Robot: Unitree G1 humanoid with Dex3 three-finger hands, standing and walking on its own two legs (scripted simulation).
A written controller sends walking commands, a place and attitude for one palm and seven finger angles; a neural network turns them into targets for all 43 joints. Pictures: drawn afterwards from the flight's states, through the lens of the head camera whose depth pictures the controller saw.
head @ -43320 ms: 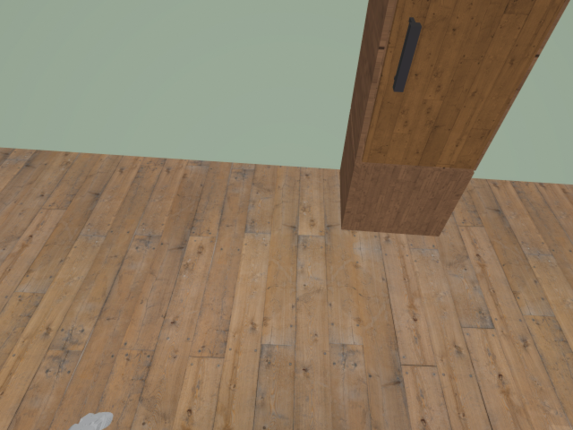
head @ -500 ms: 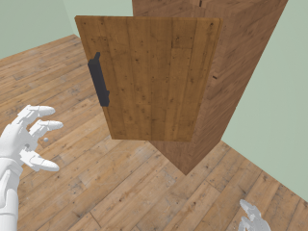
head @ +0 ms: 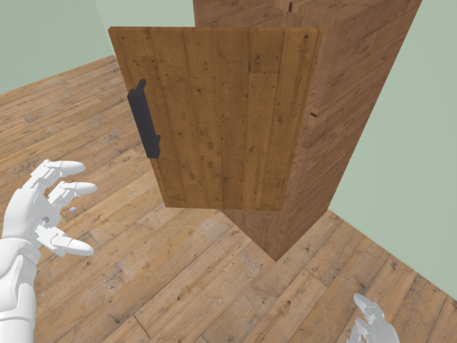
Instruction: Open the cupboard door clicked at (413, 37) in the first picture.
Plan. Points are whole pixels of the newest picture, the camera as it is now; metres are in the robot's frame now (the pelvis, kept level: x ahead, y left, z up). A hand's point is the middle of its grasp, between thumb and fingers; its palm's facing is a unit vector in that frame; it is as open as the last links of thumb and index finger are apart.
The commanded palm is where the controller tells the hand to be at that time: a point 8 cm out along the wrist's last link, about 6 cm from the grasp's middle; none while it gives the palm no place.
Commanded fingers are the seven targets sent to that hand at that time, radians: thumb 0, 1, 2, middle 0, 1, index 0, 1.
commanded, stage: move the hooked fingers beside the handle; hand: left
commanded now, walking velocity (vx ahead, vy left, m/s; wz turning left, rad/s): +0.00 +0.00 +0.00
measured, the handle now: (148, 120) +0.56 +0.23 +0.08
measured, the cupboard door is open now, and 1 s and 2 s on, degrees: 45 45 45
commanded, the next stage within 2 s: none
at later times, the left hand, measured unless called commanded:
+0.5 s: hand (88, 175) +0.37 +0.28 +0.10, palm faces +0.04 -1.00 +0.00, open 14.0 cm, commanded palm +0.35 +0.33 +0.10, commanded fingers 0.00 -0.50 0.30 -0.30 -1.20 -0.30 -1.20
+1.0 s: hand (100, 153) +0.43 +0.28 +0.10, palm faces +0.03 -1.00 +0.01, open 14.0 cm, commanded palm +0.41 +0.33 +0.09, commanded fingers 0.00 -0.50 0.30 -0.30 -1.20 -0.30 -1.20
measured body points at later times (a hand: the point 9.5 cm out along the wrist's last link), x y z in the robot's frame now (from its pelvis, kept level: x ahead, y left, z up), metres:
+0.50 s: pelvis +0.00 +0.01 -0.01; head +0.04 +0.01 +0.44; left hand +0.36 +0.34 +0.10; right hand +0.09 -0.26 -0.11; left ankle +0.02 +0.13 -0.72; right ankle -0.01 -0.11 -0.72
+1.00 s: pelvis +0.00 +0.02 -0.01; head +0.07 +0.03 +0.43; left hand +0.42 +0.34 +0.10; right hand +0.07 -0.25 -0.12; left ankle +0.02 +0.13 -0.72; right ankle -0.01 -0.11 -0.72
